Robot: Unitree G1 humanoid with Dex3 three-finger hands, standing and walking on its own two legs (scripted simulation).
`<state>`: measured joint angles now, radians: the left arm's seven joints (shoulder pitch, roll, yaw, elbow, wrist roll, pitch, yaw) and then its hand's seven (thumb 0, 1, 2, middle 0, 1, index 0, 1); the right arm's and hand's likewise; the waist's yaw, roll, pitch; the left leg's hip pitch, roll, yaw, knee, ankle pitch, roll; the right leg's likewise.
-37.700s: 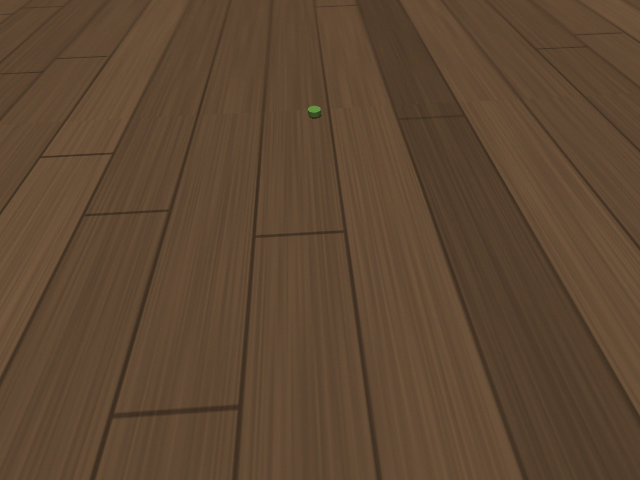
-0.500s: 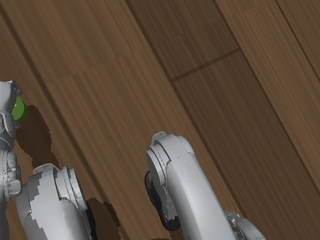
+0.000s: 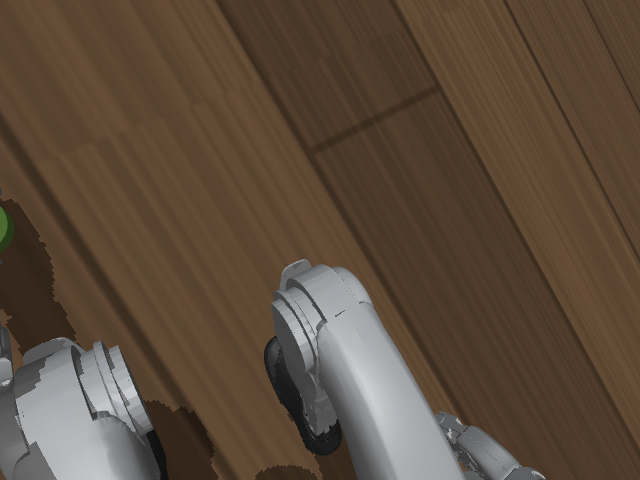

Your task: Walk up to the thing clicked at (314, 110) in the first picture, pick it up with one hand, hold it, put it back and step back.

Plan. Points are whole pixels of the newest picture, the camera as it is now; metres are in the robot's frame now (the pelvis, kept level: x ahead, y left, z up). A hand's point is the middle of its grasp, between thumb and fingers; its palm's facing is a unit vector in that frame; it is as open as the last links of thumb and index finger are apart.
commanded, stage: rest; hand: left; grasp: from above
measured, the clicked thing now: out of the picture +0.46 +0.29 -0.28
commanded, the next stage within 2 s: open in 0.52 s
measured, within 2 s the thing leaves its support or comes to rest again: rests again in 0.12 s
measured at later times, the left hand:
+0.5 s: hand out of the picture +0.44 +0.28 -0.25, palm faces -0.45 -0.16 -0.88, open 9.5 cm
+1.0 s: hand out of the picture +0.45 +0.28 -0.26, palm faces -0.44 -0.14 -0.89, open 11.5 cm
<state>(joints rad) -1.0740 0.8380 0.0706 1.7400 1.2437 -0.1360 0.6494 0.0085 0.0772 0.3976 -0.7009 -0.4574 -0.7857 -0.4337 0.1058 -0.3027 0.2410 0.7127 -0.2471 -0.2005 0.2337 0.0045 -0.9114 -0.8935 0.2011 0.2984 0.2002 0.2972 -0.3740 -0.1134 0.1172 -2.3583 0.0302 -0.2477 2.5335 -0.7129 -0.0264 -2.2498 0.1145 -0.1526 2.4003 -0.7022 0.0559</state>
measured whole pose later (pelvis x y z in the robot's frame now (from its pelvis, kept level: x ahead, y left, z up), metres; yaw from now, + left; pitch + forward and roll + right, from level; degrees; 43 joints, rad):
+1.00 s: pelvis -0.01 +0.00 +0.01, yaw -2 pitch +27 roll -14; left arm -1.10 0.95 0.02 1.80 1.21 -0.15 0.68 0.00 -0.11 0.63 -0.46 -0.64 -0.47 -0.64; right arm 0.10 -0.33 0.33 0.67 -0.26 -0.26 0.27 0.00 -0.91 -0.90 0.20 0.30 0.20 0.30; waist -0.41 -0.16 0.18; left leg -2.33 0.04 -0.29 2.53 -0.71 -0.02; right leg -2.20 0.13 -0.19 2.36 -0.68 0.07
